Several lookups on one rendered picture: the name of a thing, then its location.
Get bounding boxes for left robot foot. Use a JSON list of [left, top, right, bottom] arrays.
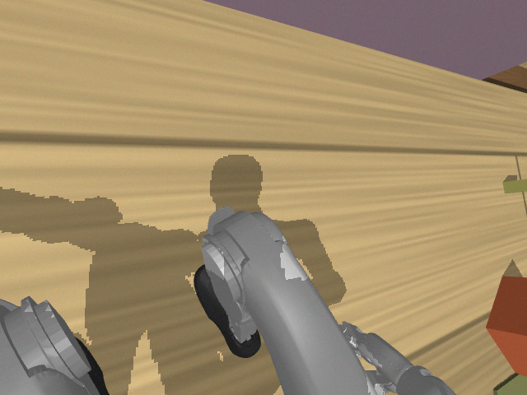
[[75, 337, 109, 395]]

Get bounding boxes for right robot arm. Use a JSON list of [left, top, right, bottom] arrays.
[[396, 366, 456, 395]]

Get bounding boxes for right robot hand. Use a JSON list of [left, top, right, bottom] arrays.
[[339, 321, 414, 395]]

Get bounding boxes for right robot foot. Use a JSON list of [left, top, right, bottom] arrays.
[[194, 264, 261, 358]]

